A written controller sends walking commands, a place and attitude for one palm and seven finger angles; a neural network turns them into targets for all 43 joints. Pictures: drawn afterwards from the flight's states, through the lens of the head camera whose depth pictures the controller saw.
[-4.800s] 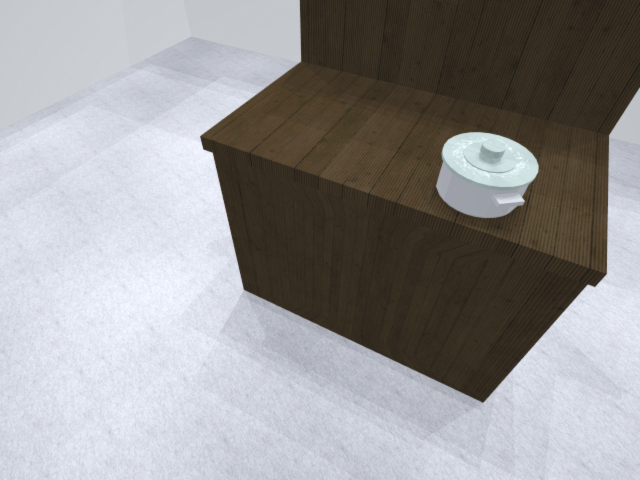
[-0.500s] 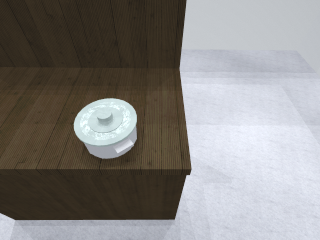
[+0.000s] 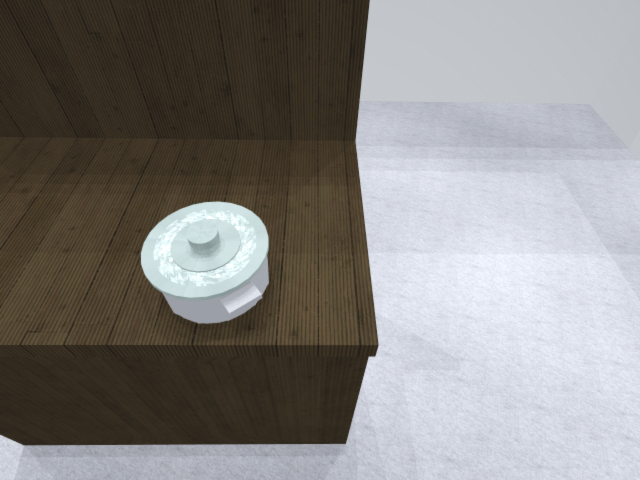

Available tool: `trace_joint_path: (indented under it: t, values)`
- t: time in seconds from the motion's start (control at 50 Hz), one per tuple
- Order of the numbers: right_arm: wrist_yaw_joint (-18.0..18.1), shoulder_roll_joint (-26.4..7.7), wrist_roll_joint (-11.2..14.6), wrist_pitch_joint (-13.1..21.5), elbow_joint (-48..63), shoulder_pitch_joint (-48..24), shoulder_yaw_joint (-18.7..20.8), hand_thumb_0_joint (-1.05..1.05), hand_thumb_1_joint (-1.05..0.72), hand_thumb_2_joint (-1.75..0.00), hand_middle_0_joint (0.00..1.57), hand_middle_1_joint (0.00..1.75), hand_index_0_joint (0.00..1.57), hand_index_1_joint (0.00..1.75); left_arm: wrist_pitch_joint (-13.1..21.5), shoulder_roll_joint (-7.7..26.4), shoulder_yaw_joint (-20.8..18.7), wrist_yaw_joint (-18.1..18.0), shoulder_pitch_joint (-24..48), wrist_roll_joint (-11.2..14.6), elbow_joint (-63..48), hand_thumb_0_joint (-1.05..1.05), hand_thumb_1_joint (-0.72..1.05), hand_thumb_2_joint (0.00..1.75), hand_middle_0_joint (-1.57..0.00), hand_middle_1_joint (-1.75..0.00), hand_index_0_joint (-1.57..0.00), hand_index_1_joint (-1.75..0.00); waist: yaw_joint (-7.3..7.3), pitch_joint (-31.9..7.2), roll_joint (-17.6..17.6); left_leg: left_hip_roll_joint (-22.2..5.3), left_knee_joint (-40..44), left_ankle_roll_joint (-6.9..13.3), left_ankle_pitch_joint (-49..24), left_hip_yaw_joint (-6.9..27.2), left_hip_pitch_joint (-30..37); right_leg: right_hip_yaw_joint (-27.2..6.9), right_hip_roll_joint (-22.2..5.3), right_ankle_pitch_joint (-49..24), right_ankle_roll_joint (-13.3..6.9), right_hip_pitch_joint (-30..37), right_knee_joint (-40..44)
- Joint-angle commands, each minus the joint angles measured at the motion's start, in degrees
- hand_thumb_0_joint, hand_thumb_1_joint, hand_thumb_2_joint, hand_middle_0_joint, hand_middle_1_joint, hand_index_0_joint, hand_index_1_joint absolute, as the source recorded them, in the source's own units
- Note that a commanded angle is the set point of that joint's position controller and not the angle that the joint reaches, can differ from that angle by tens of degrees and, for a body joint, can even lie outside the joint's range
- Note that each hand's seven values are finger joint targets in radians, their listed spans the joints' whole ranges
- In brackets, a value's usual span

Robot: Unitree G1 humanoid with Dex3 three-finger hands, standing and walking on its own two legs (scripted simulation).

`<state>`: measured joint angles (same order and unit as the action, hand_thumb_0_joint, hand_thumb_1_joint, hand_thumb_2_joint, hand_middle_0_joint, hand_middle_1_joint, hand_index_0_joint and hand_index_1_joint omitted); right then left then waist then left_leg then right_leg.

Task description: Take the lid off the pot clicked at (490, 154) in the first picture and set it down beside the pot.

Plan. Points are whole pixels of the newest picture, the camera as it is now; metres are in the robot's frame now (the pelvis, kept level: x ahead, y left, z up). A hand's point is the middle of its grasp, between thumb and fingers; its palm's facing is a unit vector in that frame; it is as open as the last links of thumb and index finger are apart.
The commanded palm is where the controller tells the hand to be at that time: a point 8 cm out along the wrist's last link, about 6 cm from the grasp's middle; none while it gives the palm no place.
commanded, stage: look again from close up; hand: left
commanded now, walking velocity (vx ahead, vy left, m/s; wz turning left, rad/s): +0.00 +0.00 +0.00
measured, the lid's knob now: (203, 235) +0.43 +0.20 +0.05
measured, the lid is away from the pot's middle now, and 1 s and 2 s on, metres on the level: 0.00 0.00 0.00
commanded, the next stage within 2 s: lift the closed hand beside the body in 0.54 s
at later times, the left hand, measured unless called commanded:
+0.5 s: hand out of the picture -0.03 +0.18 -0.17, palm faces +0.04 -0.98 -0.21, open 7.4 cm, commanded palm none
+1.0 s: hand out of the picture +0.09 +0.20 -0.05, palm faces +0.17 -0.95 -0.24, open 5.0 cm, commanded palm +0.05 +0.26 -0.03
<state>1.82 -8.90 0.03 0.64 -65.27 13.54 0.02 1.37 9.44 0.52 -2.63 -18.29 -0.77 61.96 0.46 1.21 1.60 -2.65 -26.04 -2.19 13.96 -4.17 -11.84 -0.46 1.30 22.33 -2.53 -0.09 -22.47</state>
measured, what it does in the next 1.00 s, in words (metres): shifts its weight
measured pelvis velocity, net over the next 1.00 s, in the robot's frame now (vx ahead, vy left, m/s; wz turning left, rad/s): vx -0.05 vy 0.01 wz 0.04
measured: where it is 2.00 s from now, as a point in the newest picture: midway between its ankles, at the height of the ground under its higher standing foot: outside the picture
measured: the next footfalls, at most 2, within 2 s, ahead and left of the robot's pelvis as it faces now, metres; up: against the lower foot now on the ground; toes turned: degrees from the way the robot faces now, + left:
none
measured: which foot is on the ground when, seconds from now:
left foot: down 0.00-1.00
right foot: down 0.00-1.00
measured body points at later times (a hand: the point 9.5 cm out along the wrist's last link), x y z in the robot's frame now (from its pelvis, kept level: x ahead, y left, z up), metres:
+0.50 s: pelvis -0.01 +0.00 +0.00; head +0.01 +0.01 +0.45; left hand -0.03 +0.23 -0.16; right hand +0.01 -0.22 -0.16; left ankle +0.00 +0.15 -0.74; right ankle -0.11 -0.09 -0.74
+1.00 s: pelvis -0.05 +0.01 +0.00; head -0.06 -0.01 +0.45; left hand +0.08 +0.25 -0.04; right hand +0.16 -0.22 -0.07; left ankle +0.00 +0.15 -0.74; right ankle -0.11 -0.09 -0.74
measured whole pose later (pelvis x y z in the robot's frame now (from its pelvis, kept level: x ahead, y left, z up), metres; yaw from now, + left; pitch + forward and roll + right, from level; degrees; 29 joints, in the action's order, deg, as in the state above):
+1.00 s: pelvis -0.05 +0.01 +0.00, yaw +2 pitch -1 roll +1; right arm 2.7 -14.0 1.1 6.4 -35.1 8.0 1.4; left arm 3.9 9.6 -1.9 -2.0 -26.3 0.7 14.3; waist 0.8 -1.0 -1.7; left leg -1.3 -26.2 -0.8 9.2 -1.9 -16.1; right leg 2.3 0.2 21.1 -1.6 -5.7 -27.7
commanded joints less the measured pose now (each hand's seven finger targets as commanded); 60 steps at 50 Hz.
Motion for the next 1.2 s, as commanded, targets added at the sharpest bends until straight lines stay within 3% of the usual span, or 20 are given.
trace_joint_path:
  t: [0.0, 0.36, 0.6, 0.62, 0.64, 0.66, 0.68, 0.7, 0.72, 0.74, 0.76, 0.8, 0.82, 0.84, 0.88, 0.92, 1.02, 1.12, 1.16, 1.18]
  values:
    - [0.1, -6.0, 0.0, 0.8, 2.0, 2.2, 0.8, 0.00, -0.90, -0.90, 0.20, 0.30, 0.20, 0.30, 0.6, 6.4, -1.5, -0.4, -5.2, -0.1, -1.5, 0.00, 0.90, 0.90, -0.20, -0.30, -0.20, -0.30, -0.05, 2.1, -0.3, -3.5, 0.7, 3.4, -17.7, 3.2, 6.1, -3.4, -7.5, -31.4, 1.4, -8.3, 3.0]
    - [0.2, -6.0, -0.1, 1.0, 1.5, 3.0, 0.9, 0.00, -0.90, -0.90, 0.20, 0.30, 0.20, 0.30, 0.6, 5.7, -1.4, -0.4, -6.0, -0.1, -0.8, 0.00, 0.90, 0.90, -0.20, -0.30, -0.20, -0.30, -0.09, 0.6, 0.0, -3.8, 0.9, 3.8, -20.3, 3.9, 7.4, -3.0, -7.6, -30.4, 1.2, -8.0, 3.0]
    - [0.0, -5.8, -0.1, 0.9, 1.5, 3.0, 0.9, 0.00, -0.90, -0.90, 0.20, 0.30, 0.20, 0.30, 0.4, 5.6, -1.2, -0.3, -6.1, -0.2, -0.7, 0.00, 0.90, 0.90, -0.20, -0.30, -0.20, -0.30, 0.01, 3.4, -0.5, -3.6, 2.1, 3.8, -15.8, 4.4, 5.7, -3.2, -7.5, -24.8, 1.1, -9.6, 4.2]
    - [-0.4, -6.8, -0.3, 1.3, 6.9, -2.7, 0.9, 0.00, -0.90, -0.90, 0.20, 0.30, 0.20, 0.30, 2.3, 6.1, -1.2, -2.3, -8.3, -1.2, 0.1, 0.00, 0.90, 0.90, -0.20, -0.30, -0.20, -0.30, 0.81, 6.9, -1.3, -1.9, -13.0, 2.0, -17.0, 0.7, -0.7, -8.4, -10.4, -53.3, 5.2, -15.1, 4.6]
    - [0.0, -12.3, 3.5, 10.7, 23.5, -1.8, 1.2, 0.00, -0.90, -0.90, 0.20, 0.30, 0.20, 0.30, 11.7, 12.8, 1.7, -1.5, 30.3, 7.3, -71.0, 0.00, 0.90, 0.90, -0.24, -0.35, -0.24, -0.35, -0.37, -14.8, -8.0, 2.3, 0.0, 3.2, -24.3, 3.1, 12.1, -2.3, -6.2, -47.4, 2.1, -6.1, -2.2]
    - [2.6, -12.1, 3.0, 14.8, 21.2, -2.8, 0.6, 0.00, -0.90, -0.90, 0.20, 0.30, 0.20, 0.30, 8.5, 13.6, -2.9, -3.9, 9.6, 3.1, -61.0, 0.00, 0.90, 0.90, -0.29, -0.40, -0.29, -0.40, 0.32, -21.0, -20.2, 0.6, 1.7, 4.1, -31.2, 3.7, 21.4, -0.9, -3.1, -34.9, 0.5, -9.2, -6.7]
    - [2.1, -10.4, 4.0, 15.8, 21.2, -4.0, 1.2, 0.00, -0.90, -0.90, 0.20, 0.30, 0.20, 0.30, 2.5, 7.4, 0.1, -5.8, -2.2, 3.7, -57.9, 0.00, 0.90, 0.90, -0.33, -0.44, -0.33, -0.44, 0.76, -18.5, -16.6, 0.2, 1.0, 3.1, -32.4, 4.9, 19.7, 3.7, -2.6, -26.0, 1.2, -11.5, -6.6]
    - [2.0, -11.3, 3.1, 15.7, 19.7, -4.6, 1.5, 0.00, -0.90, -0.90, 0.20, 0.30, 0.20, 0.30, -0.7, 1.3, 1.8, -5.8, -7.5, 2.4, -48.3, 0.00, 0.90, 0.90, -0.38, -0.49, -0.38, -0.49, 0.05, -12.6, -8.1, 1.1, 0.2, 4.2, -32.0, 3.4, 16.7, 4.2, -2.1, -28.5, 1.5, -11.4, -3.5]
    - [1.2, -10.3, 2.1, 15.4, 22.1, -4.3, 1.6, 0.00, -0.90, -0.90, 0.20, 0.30, 0.20, 0.30, -1.4, -1.0, 3.7, -4.8, -8.8, 0.9, -45.0, 0.00, 0.90, 0.90, -0.42, -0.54, -0.42, -0.54, -0.48, -6.5, -1.5, 1.7, -0.2, 4.7, -27.7, 3.5, 12.7, 5.0, -2.2, -29.7, 2.5, -14.0, -2.0]
    - [0.5, -11.2, 1.7, 14.4, 23.5, -3.9, 2.5, 0.00, -0.90, -0.90, 0.20, 0.30, 0.20, 0.30, -1.7, -2.0, 3.9, -3.8, -8.8, -0.3, -38.6, 0.00, 0.90, 0.90, -0.46, -0.59, -0.46, -0.59, -1.40, -3.1, 5.2, 1.9, -0.8, 5.1, -24.1, 3.5, 8.6, 5.4, -2.0, -30.0, 3.1, -16.6, -1.3]
    - [0.0, -11.4, 1.3, 13.2, 25.2, -3.9, 3.2, 0.00, -0.90, -0.90, 0.20, 0.30, 0.20, 0.30, -1.4, -2.4, 3.6, -2.7, -10.0, -1.0, -35.6, 0.00, 0.90, 0.90, -0.51, -0.64, -0.51, -0.64, -1.13, -0.9, 10.4, 1.8, -1.1, 5.3, -21.6, 3.7, 5.3, 5.4, -1.9, -29.6, 3.4, -18.1, -1.6]
    - [-0.7, -11.7, 0.6, 11.4, 28.9, -5.0, 4.2, 0.00, -0.90, -0.90, 0.20, 0.30, 0.20, 0.30, 0.2, 1.6, -1.3, -1.4, -19.8, -0.9, -39.5, 0.00, 0.90, 0.90, -0.60, -0.73, -0.60, -0.73, 2.08, -4.3, 9.5, 2.0, -0.8, 4.5, -21.0, 2.2, 4.4, 4.4, -2.7, -31.3, 3.1, -14.4, -1.4]
    - [-0.8, -11.4, 0.5, 10.7, 31.2, -6.2, 4.0, 0.00, -0.90, -0.90, 0.20, 0.30, 0.20, 0.30, 1.2, 4.9, -4.1, -0.9, -19.9, -0.3, -45.9, 0.00, 0.90, 0.90, -0.64, -0.78, -0.64, -0.78, 2.96, -5.2, 9.1, 2.2, -0.3, 4.2, -20.5, 2.0, 4.1, 3.9, -3.0, -31.0, 3.1, -12.7, -1.5]
    - [-0.6, -11.4, 0.6, 10.0, 33.3, -7.5, 3.7, 0.00, -0.90, -0.90, 0.20, 0.30, 0.20, 0.30, 2.2, 7.7, -6.6, -0.7, -18.1, 0.1, -50.1, 0.00, 0.90, 0.90, -0.68, -0.83, -0.68, -0.83, 2.77, -4.6, 7.9, 2.4, 0.0, 4.0, -18.5, 1.4, 4.2, 3.5, -2.9, -28.6, 3.2, -13.3, -0.8]
    - [0.2, -11.0, 1.0, 8.5, 35.6, -8.6, 3.3, 0.00, -0.90, -0.90, 0.20, 0.30, 0.20, 0.30, 3.7, 9.8, -8.7, -0.5, -13.5, 0.8, -52.8, 0.00, 0.90, 0.90, -0.77, -0.92, -0.77, -0.92, 1.50, -0.2, 5.0, 2.5, 0.3, 3.9, -12.8, 1.0, 3.7, 3.0, -3.1, -21.8, 3.2, -16.5, 1.3]
    - [1.0, -10.7, 1.1, 7.3, 37.9, -8.9, 2.8, 0.00, -0.90, -0.90, 0.20, 0.30, 0.20, 0.30, 4.8, 8.7, -8.0, -0.1, -9.8, 1.5, -54.6, 0.00, 0.90, 0.90, -0.86, -1.02, -0.86, -1.02, 0.78, 1.6, 4.4, 2.8, 0.8, 3.8, -8.5, 0.9, 3.4, 2.5, -2.9, -16.8, 3.2, -18.3, 2.6]
    - [2.8, -9.6, 0.8, 6.6, 40.8, -9.4, 2.1, 0.00, -0.90, -0.90, 0.20, 0.30, 0.20, 0.30, 7.0, 9.9, -8.2, -0.1, -5.4, 2.9, -65.1, 0.00, 0.90, 0.90, -1.08, -1.26, -1.08, -1.26, 0.52, 0.2, -3.9, 2.8, 1.7, 3.8, -4.5, 0.8, 7.3, 1.5, -2.8, -10.1, 2.6, -18.4, 6.3]
    - [3.6, -9.5, 0.3, 7.0, 41.3, -8.5, 1.7, 0.00, -0.90, -0.90, 0.20, 0.30, 0.20, 0.30, 6.6, 9.7, -8.0, -0.8, -8.2, 3.0, -68.1, 0.00, 0.90, 0.90, -1.30, -1.50, -1.30, -1.50, 0.85, -1.7, -5.5, 2.5, 2.9, 3.9, -5.5, 1.7, 9.1, 2.2, -2.2, -11.1, 2.1, -16.1, 6.2]
    - [3.8, -9.5, 0.1, 7.0, 41.3, -8.6, 1.6, 0.00, -0.90, -0.90, 0.20, 0.30, 0.20, 0.30, 6.2, 9.6, -8.2, -0.9, -10.8, 3.0, -68.5, 0.00, 0.90, 0.90, -1.30, -1.50, -1.30, -1.50, 1.21, -3.0, -3.7, 2.2, 3.1, 4.0, -6.7, 1.9, 9.6, 2.6, -2.0, -12.3, 2.1, -15.0, 5.7]
    - [3.8, -9.7, 0.2, 7.0, 40.8, -8.4, 1.7, 0.00, -0.90, -0.90, 0.20, 0.30, 0.20, 0.30, 6.0, 11.0, -9.6, -1.1, -11.8, 2.8, -68.5, 0.00, 0.90, 0.90, -1.30, -1.50, -1.30, -1.50, 1.33, -2.2, -4.7, 2.2, 3.1, 3.9, -6.6, 1.9, 9.4, 2.7, -1.8, -12.0, 2.0, -15.0, 6.2]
